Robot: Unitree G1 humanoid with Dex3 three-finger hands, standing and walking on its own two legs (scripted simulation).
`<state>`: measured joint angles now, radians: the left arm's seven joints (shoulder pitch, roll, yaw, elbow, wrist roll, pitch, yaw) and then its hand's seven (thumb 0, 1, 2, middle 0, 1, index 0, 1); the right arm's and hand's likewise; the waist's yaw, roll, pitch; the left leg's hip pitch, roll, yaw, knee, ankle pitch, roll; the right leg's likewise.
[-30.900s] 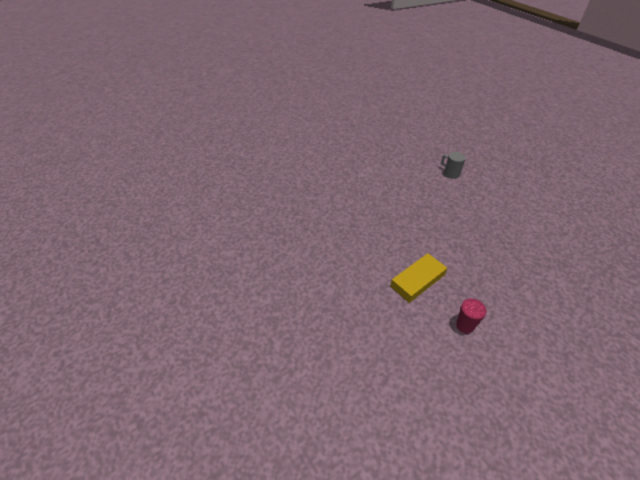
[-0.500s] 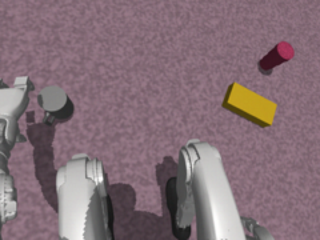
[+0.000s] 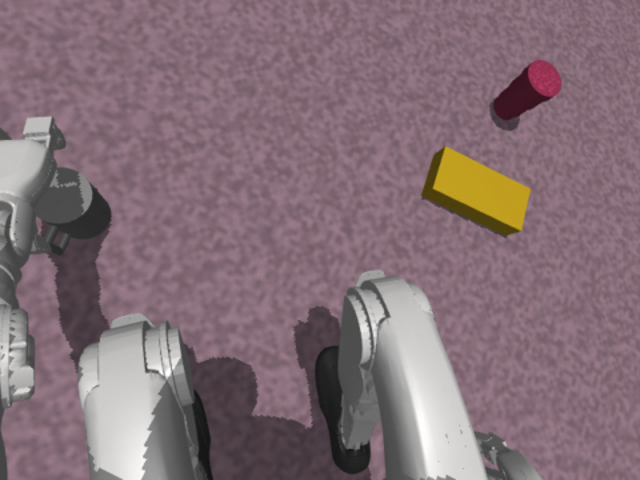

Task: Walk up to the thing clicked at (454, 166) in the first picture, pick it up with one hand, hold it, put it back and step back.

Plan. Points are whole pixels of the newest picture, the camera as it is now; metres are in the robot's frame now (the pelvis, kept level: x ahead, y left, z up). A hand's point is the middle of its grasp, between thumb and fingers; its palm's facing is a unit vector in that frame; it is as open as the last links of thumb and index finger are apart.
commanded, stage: approach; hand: left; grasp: from above
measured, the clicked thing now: (68, 216) +0.48 +0.28 -0.28
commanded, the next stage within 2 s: close in in 0.50 s
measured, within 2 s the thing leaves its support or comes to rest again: neither
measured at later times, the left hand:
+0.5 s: hand (28, 201) +0.48 +0.29 -0.18, palm faces -0.55 -0.10 -0.83, open 13.9 cm
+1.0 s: hand (45, 189) +0.49 +0.27 -0.19, palm faces -0.44 -0.05 -0.90, open 13.9 cm
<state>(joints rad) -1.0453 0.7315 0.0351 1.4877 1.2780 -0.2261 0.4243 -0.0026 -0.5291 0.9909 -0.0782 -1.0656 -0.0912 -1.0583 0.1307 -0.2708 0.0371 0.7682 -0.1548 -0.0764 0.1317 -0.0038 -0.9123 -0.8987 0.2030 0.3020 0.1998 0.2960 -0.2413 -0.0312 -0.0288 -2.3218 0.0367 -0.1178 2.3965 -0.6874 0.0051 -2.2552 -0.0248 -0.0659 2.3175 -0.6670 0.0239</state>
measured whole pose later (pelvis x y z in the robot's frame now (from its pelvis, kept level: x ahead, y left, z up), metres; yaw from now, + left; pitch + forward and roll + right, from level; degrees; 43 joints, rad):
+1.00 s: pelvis +0.00 +0.01 -0.01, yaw -1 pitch +34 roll -9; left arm -1.15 0.78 0.05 1.65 1.31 -0.12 0.47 0.00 -0.48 0.96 -0.08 -1.05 -0.10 -1.04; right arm 0.12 -0.28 0.11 0.69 -0.16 -0.08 0.14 -0.01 -0.90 -0.90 0.20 0.30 0.20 0.30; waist -0.33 -0.03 -0.01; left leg -2.37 0.03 -0.13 2.42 -0.67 0.02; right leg -2.27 -0.02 -0.07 2.32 -0.65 0.04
